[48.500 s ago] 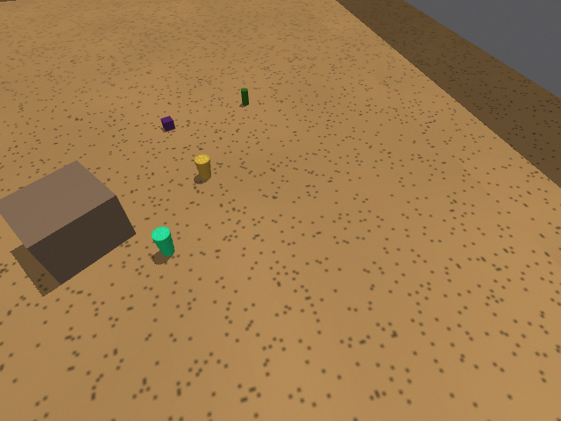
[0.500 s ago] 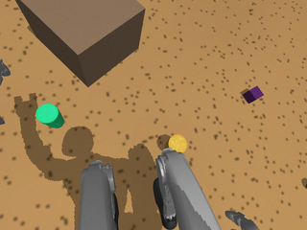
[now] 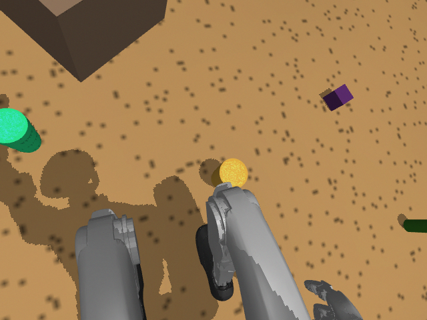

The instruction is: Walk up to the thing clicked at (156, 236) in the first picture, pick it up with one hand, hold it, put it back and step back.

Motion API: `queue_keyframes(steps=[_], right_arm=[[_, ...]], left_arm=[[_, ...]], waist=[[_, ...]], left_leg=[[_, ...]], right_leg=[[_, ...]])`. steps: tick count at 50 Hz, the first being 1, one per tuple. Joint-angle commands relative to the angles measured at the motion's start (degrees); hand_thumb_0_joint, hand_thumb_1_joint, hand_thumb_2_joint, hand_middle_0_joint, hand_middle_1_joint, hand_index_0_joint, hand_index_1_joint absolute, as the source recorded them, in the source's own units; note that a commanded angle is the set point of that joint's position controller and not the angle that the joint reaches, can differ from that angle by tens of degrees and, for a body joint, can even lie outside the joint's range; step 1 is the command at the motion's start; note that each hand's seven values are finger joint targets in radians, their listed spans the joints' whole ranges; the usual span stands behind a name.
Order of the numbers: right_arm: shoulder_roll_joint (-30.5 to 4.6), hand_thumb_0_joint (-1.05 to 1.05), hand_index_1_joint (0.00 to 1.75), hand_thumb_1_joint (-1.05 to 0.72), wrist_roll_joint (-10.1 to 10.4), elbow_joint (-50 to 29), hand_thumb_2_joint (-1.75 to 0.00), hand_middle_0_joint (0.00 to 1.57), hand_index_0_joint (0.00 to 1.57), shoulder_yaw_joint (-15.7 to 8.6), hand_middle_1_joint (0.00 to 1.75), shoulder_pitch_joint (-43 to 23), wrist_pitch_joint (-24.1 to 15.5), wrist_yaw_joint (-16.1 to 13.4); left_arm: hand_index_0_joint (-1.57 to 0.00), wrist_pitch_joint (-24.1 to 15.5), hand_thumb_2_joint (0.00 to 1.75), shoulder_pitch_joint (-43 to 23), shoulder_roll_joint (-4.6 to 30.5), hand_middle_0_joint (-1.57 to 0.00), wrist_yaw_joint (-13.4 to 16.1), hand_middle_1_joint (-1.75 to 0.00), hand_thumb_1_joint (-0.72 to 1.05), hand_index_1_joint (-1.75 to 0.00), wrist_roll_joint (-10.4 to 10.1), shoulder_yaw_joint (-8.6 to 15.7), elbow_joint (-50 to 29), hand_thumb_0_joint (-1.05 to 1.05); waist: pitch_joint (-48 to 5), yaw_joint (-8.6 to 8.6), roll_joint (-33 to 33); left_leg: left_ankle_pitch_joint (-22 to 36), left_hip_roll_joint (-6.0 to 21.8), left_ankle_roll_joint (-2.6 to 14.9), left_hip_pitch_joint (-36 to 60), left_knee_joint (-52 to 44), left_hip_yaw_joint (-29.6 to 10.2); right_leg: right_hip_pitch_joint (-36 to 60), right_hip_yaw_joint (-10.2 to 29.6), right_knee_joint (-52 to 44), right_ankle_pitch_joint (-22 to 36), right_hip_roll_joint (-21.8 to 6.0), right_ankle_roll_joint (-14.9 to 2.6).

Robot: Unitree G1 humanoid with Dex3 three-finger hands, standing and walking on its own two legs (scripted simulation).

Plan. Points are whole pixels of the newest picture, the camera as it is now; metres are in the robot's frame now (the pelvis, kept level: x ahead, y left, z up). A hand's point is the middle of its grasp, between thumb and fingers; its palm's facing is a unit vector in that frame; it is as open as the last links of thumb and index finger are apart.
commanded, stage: withdraw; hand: left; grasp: from above
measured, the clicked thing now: (18, 134) +0.53 +0.32 -0.32
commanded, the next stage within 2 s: none
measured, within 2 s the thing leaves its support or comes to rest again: neither
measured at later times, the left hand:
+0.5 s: hand out of the picture +0.51 +0.36 -0.03, palm faces -0.49 -0.08 -0.87, open 13.8 cm
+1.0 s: hand out of the picture +0.49 +0.34 -0.14, palm faces -0.39 -0.06 -0.92, open 13.3 cm
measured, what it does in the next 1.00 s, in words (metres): stands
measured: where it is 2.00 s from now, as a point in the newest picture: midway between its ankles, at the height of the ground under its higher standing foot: (177, 291)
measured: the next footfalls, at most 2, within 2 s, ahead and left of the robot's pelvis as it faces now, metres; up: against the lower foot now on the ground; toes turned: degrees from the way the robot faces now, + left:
none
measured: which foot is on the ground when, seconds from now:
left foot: down 0.00-1.00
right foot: down 0.00-1.00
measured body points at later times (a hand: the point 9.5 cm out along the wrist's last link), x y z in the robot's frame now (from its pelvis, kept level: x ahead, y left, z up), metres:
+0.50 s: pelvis +0.01 +0.01 +0.05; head +0.25 +0.08 +0.42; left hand +0.53 +0.36 +0.02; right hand +0.04 -0.27 -0.05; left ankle +0.08 +0.11 -0.35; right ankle +0.12 -0.12 -0.35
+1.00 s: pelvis -0.01 +0.00 -0.01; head +0.24 +0.08 +0.36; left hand +0.51 +0.34 -0.08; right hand +0.06 -0.27 -0.11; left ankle +0.08 +0.11 -0.35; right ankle +0.12 -0.13 -0.35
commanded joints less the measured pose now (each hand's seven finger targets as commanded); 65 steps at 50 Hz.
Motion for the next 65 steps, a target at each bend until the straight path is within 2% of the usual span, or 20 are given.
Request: queue_keyframes(steps=[1, 5, 11, 13, 17, 22, 26, 28, 31, 36, 38, 41, 45, 48, 54, 59, 60, 61, 63, 65], right_arm=[[-15.3, 0.00, 0.30, -0.91, 0.1, -0.8, -0.90, 0.20, 0.20, -4.1, 0.30, 14.2, -0.8, -0.7], [-15.9, 0.00, 0.30, -0.91, 1.0, -2.1, -0.90, 0.20, 0.20, -4.6, 0.30, 14.7, -0.7, -1.2], [-16.2, 0.00, 0.30, -0.91, 2.3, -2.6, -0.90, 0.20, 0.20, -5.5, 0.30, 18.7, 2.0, -1.4], [-16.9, 0.00, 0.30, -0.91, 2.1, -2.8, -0.90, 0.20, 0.20, -5.9, 0.30, 19.8, 3.2, -1.5], [-15.5, 0.00, 0.30, -0.91, 2.1, -3.3, -0.90, 0.20, 0.20, -5.2, 0.30, 20.7, 4.8, -2.1], [-15.5, 0.00, 0.30, -0.90, 2.7, -5.3, -0.90, 0.20, 0.20, -5.7, 0.30, 19.1, 5.6, -3.5], [-13.4, 0.00, 0.30, -0.91, 3.2, -5.5, -0.90, 0.20, 0.20, -5.0, 0.30, 17.7, 5.5, -4.3], [-12.4, 0.00, 0.30, -0.91, 3.2, -5.2, -0.90, 0.20, 0.20, -4.2, 0.30, 16.3, 5.1, -4.7], [-11.9, 0.00, 0.30, -0.91, 3.2, -4.5, -0.90, 0.20, 0.20, -3.3, 0.30, 13.8, 4.4, -4.8], [-12.6, 0.00, 0.30, -0.91, 2.4, -3.4, -0.90, 0.20, 0.20, -2.8, 0.30, 11.5, 3.7, -3.6], [-13.1, 0.00, 0.30, -0.91, 2.0, -2.3, -0.90, 0.20, 0.20, -3.2, 0.30, 12.2, 3.1, -2.9], [-13.8, 0.00, 0.30, -0.91, 1.2, -1.4, -0.90, 0.20, 0.20, -3.4, 0.30, 12.9, 1.8, -2.0], [-14.6, 0.00, 0.30, -0.91, 0.4, -1.7, -0.90, 0.20, 0.20, -3.6, 0.30, 13.6, 0.4, -1.3], [-15.1, 0.00, 0.30, -0.91, 0.4, -2.6, -0.90, 0.20, 0.20, -4.4, 0.30, 13.7, -0.1, -1.3], [-15.0, 0.00, 0.30, -0.91, 1.5, -3.2, -0.90, 0.20, 0.20, -5.6, 0.30, 15.4, 0.2, -1.6], [-14.7, 0.00, 0.30, -0.91, 2.4, -2.0, -0.90, 0.20, 0.20, -5.9, 0.30, 19.2, 2.6, -2.0], [-14.4, 0.00, 0.30, -0.91, 2.4, -2.2, -0.90, 0.20, 0.20, -5.8, 0.30, 19.6, 3.2, -2.0], [-14.8, 0.00, 0.30, -0.91, 2.4, -2.8, -0.90, 0.20, 0.20, -5.9, 0.30, 19.6, 3.7, -2.1], [-14.7, 0.00, 0.30, -0.91, 2.7, -3.1, -0.90, 0.20, 0.20, -5.5, 0.30, 19.1, 4.3, -2.6], [-15.2, 0.00, 0.30, -0.90, 3.2, -3.8, -0.90, 0.20, 0.20, -5.8, 0.30, 18.7, 4.7, -3.4]], left_arm=[[-0.07, 3.4, 1.00, -26.1, 22.8, -0.07, 3.7, -1.03, -0.55, -1.03, -1.0, 4.1, -9.9, 0.00], [-0.07, 6.0, 1.00, -27.4, 26.7, -0.07, 1.6, -1.03, -0.55, -1.02, -2.2, 5.5, -14.9, 0.00], [-0.08, 8.8, 1.00, -22.1, 27.2, -0.07, -7.3, -1.03, -0.55, -1.02, -4.3, 5.3, -23.5, 0.00], [-0.09, 9.0, 0.98, -19.4, 26.0, -0.09, -11.1, -1.01, -0.54, -1.00, -5.2, 5.1, -25.6, 0.00], [-0.12, 9.2, 0.95, -9.8, 14.9, -0.12, -20.2, -0.98, -0.50, -0.97, -9.5, -0.8, -23.7, 0.00], [-0.17, 6.2, 0.89, -6.9, 14.4, -0.16, -26.0, -0.91, -0.42, -0.90, -14.4, -1.0, -33.1, 0.00], [-0.22, 2.1, 0.85, -6.8, 14.2, -0.22, -25.1, -0.84, -0.36, -0.84, -16.5, -0.1, -35.2, 0.00], [-0.23, 0.0, 0.84, -7.0, 12.9, -0.23, -23.4, -0.83, -0.36, -0.83, -16.3, -0.5, -32.9, 0.00], [-0.22, -2.9, 0.85, -7.8, 12.0, -0.23, -18.8, -0.83, -0.37, -0.83, -13.7, -1.1, -26.9, 0.00], [-0.23, -3.3, 0.85, -10.4, 8.8, -0.23, -7.9, -0.83, -0.36, -0.83, -6.8, -3.9, -16.5, 0.00], [-0.21, -2.5, 0.87, -12.2, 9.8, -0.21, -4.9, -0.86, -0.38, -0.86, -4.6, -3.7, -13.4, 0.00], [-0.23, -1.4, 0.86, -16.0, 12.2, -0.23, -2.0, -0.84, -0.36, -0.84, -3.4, -2.1, -11.1, 0.00], [-0.21, -0.2, 0.87, -20.7, 19.5, -0.21, 0.8, -0.87, -0.39, -0.87, -2.1, 2.1, -13.0, 0.00], [-0.21, 1.5, 0.87, -23.1, 23.9, -0.21, 2.0, -0.86, -0.39, -0.86, -2.5, 5.0, -15.6, 0.00], [-0.15, 5.4, 0.92, -24.4, 27.1, -0.15, -1.8, -0.92, -0.46, -0.92, -4.9, 6.6, -22.4, 0.00], [-0.19, 7.8, 0.89, -20.4, 25.0, -0.19, -9.6, -0.89, -0.42, -0.88, -6.0, 4.2, -25.8, 0.00], [-0.21, 8.2, 0.87, -17.3, 23.3, -0.21, -11.7, -0.87, -0.40, -0.86, -6.7, 3.4, -25.2, 0.00], [-0.22, 8.2, 0.86, -16.1, 20.7, -0.22, -13.9, -0.86, -0.38, -0.85, -7.7, 2.3, -26.3, 0.00], [-0.21, 8.6, 0.87, -11.3, 12.8, -0.21, -18.8, -0.87, -0.39, -0.86, -10.0, -2.2, -23.4, 0.00], [-0.21, 8.5, 0.85, -8.6, 11.2, -0.20, -22.4, -0.87, -0.36, -0.85, -12.2, -3.5, -25.8, 0.00]], waist=[[-46.0, -0.38, 25.3], [-50.5, 0.38, 29.0], [-51.1, 2.01, 31.0], [-48.7, 2.11, 28.8], [-39.8, 0.70, 20.8], [-38.6, 2.72, 19.5], [-40.7, 3.35, 16.6], [-37.2, 2.85, 16.5], [-32.5, 2.56, 17.6], [-30.3, 0.99, 18.8], [-31.5, 0.35, 18.2], [-34.5, -0.57, 18.2], [-42.9, 0.19, 20.1], [-47.0, 1.23, 24.3], [-53.9, 2.05, 29.3], [-51.6, 2.42, 25.9], [-49.8, 2.89, 24.6], [-47.3, 2.12, 23.8], [-40.4, 0.73, 20.6], [-35.3, 1.13, 19.1]], left_leg=[[7.3, 0.6, -0.66, 36.6, -14.1, 0.2], [5.2, 0.7, -0.91, 37.2, -13.9, 0.3], [12.3, 1.3, -1.47, 41.7, -16.6, -1.2], [16.2, 1.0, -1.71, 42.7, -16.7, -2.0], [16.8, 0.8, -1.25, 40.4, -18.1, -2.9], [16.7, 1.1, -1.49, 41.8, -21.6, -2.8], [17.7, 1.1, -0.67, 41.9, -22.3, -1.3], [15.3, 1.0, -0.50, 39.8, -23.1, -1.1], [9.7, 1.3, -0.63, 38.2, -24.7, -1.5], [3.3, 0.7, -0.66, 35.7, -23.5, -1.0], [4.5, 0.3, -0.57, 35.1, -21.7, -0.2], [7.3, 0.1, -0.41, 34.3, -18.4, 0.2], [9.0, -0.1, -0.19, 34.8, -14.8, 1.0], [7.6, 0.1, -0.69, 37.1, -14.9, 1.1], [6.1, 0.4, -0.81, 38.7, -15.1, 1.7], [9.0, 0.6, -0.31, 38.2, -17.6, 1.0], [10.4, 0.8, -0.26, 38.7, -18.3, 0.7], [11.8, 0.9, -0.48, 39.3, -19.1, -0.3], [11.3, 1.1, -0.67, 39.0, -21.2, -2.2], [11.5, 1.2, -1.26, 40.1, -23.5, -4.3]], right_leg=[[14.6, -2.4, -9.2, 7.4, 0.1, -4.32], [15.4, -2.3, -8.0, 6.3, 0.1, -4.63], [15.9, -2.1, -9.3, 8.7, 0.2, -4.81], [15.8, -2.1, -11.1, 9.6, 0.1, -5.14], [17.2, -2.1, -16.0, 9.3, 0.4, -5.50], [21.4, -1.6, -19.3, 9.3, 0.7, -6.50], [25.7, -0.8, -20.2, 11.6, 1.2, -5.82], [24.6, -0.7, -20.1, 10.8, 1.1, -5.63], [21.0, -0.9, -18.8, 7.8, 0.9, -5.30], [14.9, -1.7, -16.5, 4.2, 0.9, -5.23], [15.2, -1.8, -16.2, 5.0, 0.8, -4.99], [14.9, -1.9, -14.0, 7.2, 0.6, -4.52], [17.7, -2.0, -11.6, 8.6, 0.6, -4.19], [17.0, -2.0, -10.1, 7.5, 0.3, -4.29], [18.9, -1.2, -9.9, 6.5, 0.1, -4.79], [21.9, -1.4, -13.2, 8.1, 0.7, -4.71], [22.3, -1.4, -14.1, 8.9, 0.7, -4.62], [21.2, -1.7, -14.8, 9.1, 0.6, -4.87], [19.0, -2.3, -16.4, 7.8, 0.8, -5.28], [17.5, -2.6, -18.2, 6.7, 0.7, -5.94]])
